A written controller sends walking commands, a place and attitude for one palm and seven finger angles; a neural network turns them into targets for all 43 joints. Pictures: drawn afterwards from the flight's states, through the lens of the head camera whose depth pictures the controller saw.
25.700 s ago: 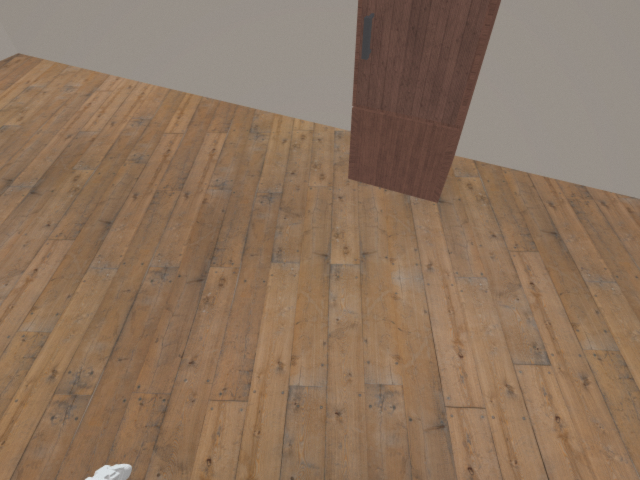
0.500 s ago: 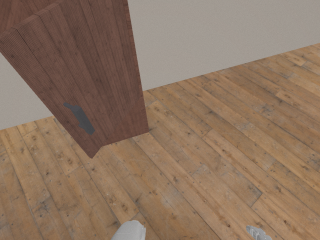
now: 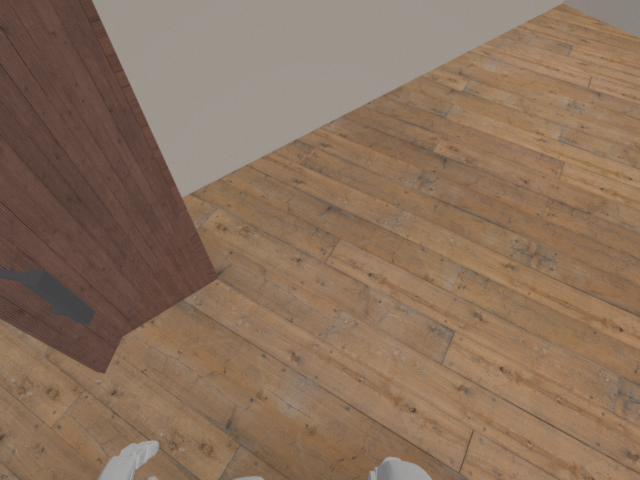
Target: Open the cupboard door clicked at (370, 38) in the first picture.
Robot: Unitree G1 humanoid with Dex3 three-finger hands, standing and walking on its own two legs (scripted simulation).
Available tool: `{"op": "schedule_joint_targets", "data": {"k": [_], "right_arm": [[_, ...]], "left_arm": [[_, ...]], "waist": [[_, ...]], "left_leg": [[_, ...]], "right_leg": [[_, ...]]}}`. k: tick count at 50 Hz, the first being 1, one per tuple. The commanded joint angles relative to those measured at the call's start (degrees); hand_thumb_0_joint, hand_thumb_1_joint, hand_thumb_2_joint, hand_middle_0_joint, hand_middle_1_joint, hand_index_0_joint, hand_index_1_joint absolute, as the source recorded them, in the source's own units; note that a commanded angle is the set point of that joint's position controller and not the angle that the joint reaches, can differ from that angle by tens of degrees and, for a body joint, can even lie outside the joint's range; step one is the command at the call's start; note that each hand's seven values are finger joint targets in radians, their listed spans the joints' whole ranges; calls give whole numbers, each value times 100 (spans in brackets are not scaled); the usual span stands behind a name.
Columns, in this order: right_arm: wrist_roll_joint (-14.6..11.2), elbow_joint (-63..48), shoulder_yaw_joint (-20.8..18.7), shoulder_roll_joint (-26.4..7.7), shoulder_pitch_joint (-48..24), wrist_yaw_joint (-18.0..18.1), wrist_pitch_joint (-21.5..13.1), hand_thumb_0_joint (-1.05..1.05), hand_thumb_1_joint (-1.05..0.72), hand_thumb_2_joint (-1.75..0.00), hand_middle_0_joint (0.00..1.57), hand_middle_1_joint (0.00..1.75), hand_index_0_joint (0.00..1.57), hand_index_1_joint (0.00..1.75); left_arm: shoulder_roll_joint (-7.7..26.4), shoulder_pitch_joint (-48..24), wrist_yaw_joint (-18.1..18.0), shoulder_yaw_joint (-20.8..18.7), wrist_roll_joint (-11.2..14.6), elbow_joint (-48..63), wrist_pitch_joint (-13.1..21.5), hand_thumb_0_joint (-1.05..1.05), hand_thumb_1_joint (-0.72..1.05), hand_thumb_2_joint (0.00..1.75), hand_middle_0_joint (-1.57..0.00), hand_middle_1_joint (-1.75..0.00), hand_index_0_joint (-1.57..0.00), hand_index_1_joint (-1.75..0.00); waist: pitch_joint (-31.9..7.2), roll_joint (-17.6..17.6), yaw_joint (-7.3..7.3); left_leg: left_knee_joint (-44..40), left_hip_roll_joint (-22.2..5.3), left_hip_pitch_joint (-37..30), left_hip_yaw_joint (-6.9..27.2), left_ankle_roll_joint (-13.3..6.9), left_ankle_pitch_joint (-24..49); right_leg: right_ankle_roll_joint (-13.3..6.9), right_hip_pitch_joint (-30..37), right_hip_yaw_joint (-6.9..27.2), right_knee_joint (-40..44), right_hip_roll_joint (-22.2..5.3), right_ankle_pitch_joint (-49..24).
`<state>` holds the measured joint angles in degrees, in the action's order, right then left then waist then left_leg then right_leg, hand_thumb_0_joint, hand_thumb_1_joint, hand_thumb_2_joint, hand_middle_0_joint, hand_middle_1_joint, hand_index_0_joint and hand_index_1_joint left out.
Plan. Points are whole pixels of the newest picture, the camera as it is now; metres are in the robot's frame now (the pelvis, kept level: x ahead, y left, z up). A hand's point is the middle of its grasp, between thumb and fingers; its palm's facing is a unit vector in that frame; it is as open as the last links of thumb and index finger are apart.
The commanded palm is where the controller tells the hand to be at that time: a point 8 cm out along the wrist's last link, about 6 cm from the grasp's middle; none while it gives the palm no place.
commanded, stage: walk to a spot facing it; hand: left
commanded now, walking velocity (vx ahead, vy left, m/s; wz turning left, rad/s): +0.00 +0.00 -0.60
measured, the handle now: (48, 296) +0.34 +0.42 -0.06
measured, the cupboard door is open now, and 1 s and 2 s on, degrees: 42 42 42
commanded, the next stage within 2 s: turn to face it in 1.84 s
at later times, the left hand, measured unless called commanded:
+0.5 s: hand (219, 439) +0.18 +0.16 -0.17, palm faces -0.29 -0.94 -0.18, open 7.4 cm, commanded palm none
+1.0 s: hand (282, 390) +0.25 +0.08 -0.18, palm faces -0.56 -0.81 -0.18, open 7.4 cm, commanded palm none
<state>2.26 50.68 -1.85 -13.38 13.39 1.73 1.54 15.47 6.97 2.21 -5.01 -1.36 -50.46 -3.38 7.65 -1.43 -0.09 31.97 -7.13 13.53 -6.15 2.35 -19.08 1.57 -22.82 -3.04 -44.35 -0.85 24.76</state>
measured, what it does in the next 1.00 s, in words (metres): walks ahead, turning right: right foot, then left foot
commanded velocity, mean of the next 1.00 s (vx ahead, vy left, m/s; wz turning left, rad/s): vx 0.18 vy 0.00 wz -0.57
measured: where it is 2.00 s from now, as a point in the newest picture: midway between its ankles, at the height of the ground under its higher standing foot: (465, 388)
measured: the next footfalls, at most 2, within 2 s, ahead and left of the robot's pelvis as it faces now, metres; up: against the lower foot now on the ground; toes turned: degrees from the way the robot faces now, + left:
right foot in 0.04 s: +0.05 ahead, -0.13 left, +0.00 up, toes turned -5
left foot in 0.36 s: +0.09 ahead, +0.10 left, +0.00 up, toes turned -11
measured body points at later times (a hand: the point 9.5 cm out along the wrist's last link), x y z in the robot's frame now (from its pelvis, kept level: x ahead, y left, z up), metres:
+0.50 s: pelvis +0.02 +0.00 +0.00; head +0.08 +0.01 +0.45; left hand +0.19 +0.21 -0.15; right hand +0.00 -0.25 -0.13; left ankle +0.05 +0.11 -0.73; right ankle -0.03 -0.12 -0.66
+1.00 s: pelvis +0.13 -0.07 -0.01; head +0.17 -0.08 +0.44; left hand +0.28 +0.12 -0.16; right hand +0.04 -0.34 -0.13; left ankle +0.24 -0.01 -0.73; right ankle -0.01 -0.14 -0.73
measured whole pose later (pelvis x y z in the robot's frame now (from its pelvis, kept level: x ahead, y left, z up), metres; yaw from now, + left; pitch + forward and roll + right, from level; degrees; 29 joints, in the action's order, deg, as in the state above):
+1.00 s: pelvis +0.13 -0.07 -0.01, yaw -37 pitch +1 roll -1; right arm 1.6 50.5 -3.1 -13.6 11.3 -0.8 -1.9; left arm 12.0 17.4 1.8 -4.2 -1.7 -57.3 0.0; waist 3.8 1.2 -0.2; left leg 33.7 -3.8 21.8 -4.7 2.9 -17.3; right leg -0.5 -9.5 3.7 -30.7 0.9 22.3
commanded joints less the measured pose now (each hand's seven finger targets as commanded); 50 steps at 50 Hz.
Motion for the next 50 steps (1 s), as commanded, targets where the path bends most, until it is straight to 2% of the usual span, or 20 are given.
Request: {"op": "schedule_joint_targets", "data": {"k": [1, 2, 3, 6, 9, 16, 18, 19, 24, 30, 33, 34, 35, 36, 39, 41, 45, 48, 49, 50], "right_arm": [[-127, -413, -319, -937, 85, 0, -88, 0, -90, -90, 20, 30, 20, 30], [-171, -694, -203, -516, -213, -13, -72, 0, -90, -90, 20, 30, 20, 30], [-170, -676, -198, -726, -212, 14, -16, 0, -90, -90, 20, 30, 20, 30], [-159, -407, -247, -680, -247, 0, 19, 0, -90, -90, 20, 30, 20, 30], [-168, -309, -209, -471, -167, -17, 37, 0, -90, -90, 20, 30, 20, 30], [-196, -154, -213, -519, 637, 50, -110, 0, -90, -90, 20, 30, 20, 30], [-41, -221, -360, -1461, 833, 103, -196, 0, -90, -90, 20, 30, 20, 30], [-15, -335, -350, -1490, 750, 108, -190, 0, -90, -90, 20, 30, 20, 30], [1, -334, -207, -933, 336, 104, -241, 0, -90, -90, 20, 30, 20, 30], [12, -66, -324, -1063, 838, -10, -251, 0, -90, -90, 20, 30, 20, 30], [-13, -61, -330, -1064, 637, -55, -248, 0, -90, -90, 20, 30, 20, 30], [-85, -183, -282, -862, 430, -106, -263, 0, -90, -90, 20, 30, 20, 30], [-164, -576, -153, -361, -249, -171, -272, 0, -90, -90, 20, 30, 20, 30], [-116, -775, -187, -668, -796, -142, -255, 0, -90, -90, 20, 30, 20, 30], [-79, -495, -276, -642, -633, -206, -225, 0, -90, -90, 20, 30, 20, 30], [-73, -337, -264, -451, -338, -251, -228, 0, -90, -90, 20, 30, 20, 30], [-101, -314, -244, -303, -271, -271, -335, 0, -90, -90, 20, 30, 20, 30], [-99, -12, -266, -514, 614, -169, -470, 0, -90, -90, 20, 30, 20, 30], [-54, 215, -354, -914, 1342, -88, -526, 0, -90, -90, 20, 30, 20, 30], [67, 320, -493, -1575, 2074, -36, -557, 0, -90, -90, 20, 30, 20, 30]], "left_arm": [[846, 893, -63, -136, -15, 180, 217, 0, 90, 90, -20, -30, -20, -30], [1457, 1172, -164, -260, -25, 100, 244, 0, 90, 90, -20, -30, -20, -30], [1567, 1274, -206, -224, 39, 96, 225, 0, 90, 90, -20, -30, -20, -30], [972, 341, -324, -145, 8, 343, 160, 0, 90, 90, -20, -30, -20, -30], [953, 307, -326, -116, -13, 367, 205, 0, 90, 90, -20, -30, -20, -30], [814, -89, -269, -126, 34, 440, 134, 0, 90, 90, -20, -30, -20, -30], [233, 59, -172, -9, 111, 658, 95, 0, 90, 90, -20, -30, -20, -30], [448, -106, -117, -58, 38, 715, 116, 0, 90, 90, -20, -30, -20, -30], [91, -85, 35, -33, 23, 456, 95, 0, 90, 90, -20, -30, -20, -30], [28, -587, 151, 24, -22, 555, 212, 0, 90, 90, -20, -30, -20, -30], [145, 170, 119, -49, -30, 249, 274, 0, 90, 90, -20, -30, -20, -30], [565, 937, 55, -161, -47, 12, 333, 0, 90, 90, -20, -30, -20, -30], [1307, 1765, -56, -340, -39, -230, 390, 0, 90, 90, -20, -30, -20, -30], [1398, 1982, -161, -353, 60, -261, 408, 0, 90, 90, -20, -30, -20, -30], [812, 799, -227, -169, -8, 2, 441, 0, 90, 90, -20, -30, -20, -30], [779, 597, -201, -161, -37, 25, 516, 0, 90, 90, -20, -30, -20, -30], [838, 640, -126, -183, -40, -142, 561, 0, 90, 90, -20, -30, -20, -30], [670, 346, -96, -172, 10, -105, 525, 0, 90, 90, -20, -30, -20, -30], [367, 309, -63, -101, 23, -40, 511, 0, 90, 90, -20, -30, -20, -30], [-38, 403, -20, -2, 59, 81, 508, 0, 90, 90, -20, -30, -20, -30]], "waist": [[-1285, 438, -355], [-1259, 2182, -535], [-1188, 1646, -612], [-1003, 1501, -173], [-982, 787, -56], [-1056, 905, 330], [-1015, -1850, 333], [-834, -1213, 363], [-903, -895, 72], [-679, -978, 421], [-847, -518, -13], [-1114, 462, -418], [-1069, 2377, -892], [-772, 1758, -998], [-269, 1243, -262], [-456, 1023, -64], [-466, 918, -3], [-655, 490, 467], [-1005, -476, 774], [-1359, -2126, 973]], "left_leg": [[1213, -473, 928, -207, -90, 1227], [2626, 346, 2084, -314, 166, -1893], [3234, 222, 2045, 442, 89, -1916], [3464, 112, 1971, 631, 146, -893], [2599, 310, 1430, 483, 188, -734], [-340, 529, -350, 488, 39, 340], [-1829, -1858, -1055, 3047, -957, 509], [-1908, -2274, -293, 3232, -1393, 354], [-1297, -1093, -684, 822, -869, 2367], [-1458, -1340, -699, 463, -826, 260], [-427, -1083, 61, -102, -470, 6], [787, -679, 1196, -603, -214, -216], [2595, 244, 2971, -895, 99, -2015], [3319, 115, 3548, 212, 65, -1930], [3063, -136, 2690, 550, 114, -693], [2333, 38, 1923, 339, 140, -342], [982, 351, 1088, 128, 128, -33], [-304, 500, -721, -10, 104, 574], [-809, -103, -1711, 805, -109, -235], [-1563, -1860, -2429, 3091, -732, -1061]], "right_leg": [[-480, 2485, 871, 2070, -702, -2530], [-1231, 2684, 2806, 2407, -2165, -4179], [-1603, 2170, 2766, 2397, -2249, -3656], [-1291, 1625, 2082, 2266, -1307, -2917], [-1293, 1280, 2050, 2210, -1159, -3256], [-776, 312, 2189, 1794, -615, -2204], [-78, -1249, 691, -306, 605, 828], [-26, -1028, 686, -1398, 256, 1008], [142, -878, 167, -1575, -94, 50], [-30, -312, -367, 333, -48, 199], [-234, 1312, -605, 1631, 203, -523], [-553, 2780, 297, 2201, -389, -41], [-1348, 3616, 3011, 2969, -2011, 70], [-1791, 3235, 3654, 3197, -2344, -26], [-1423, 1553, 2422, 3268, -1602, 453], [-1310, 1179, 1850, 3186, -1280, -151], [-1236, 992, 1747, 2976, -1066, -415], [-925, 164, 1452, 2163, -635, -303], [-678, -423, 1065, 858, -154, -308], [-308, -1616, 115, -1273, 545, 959]]}}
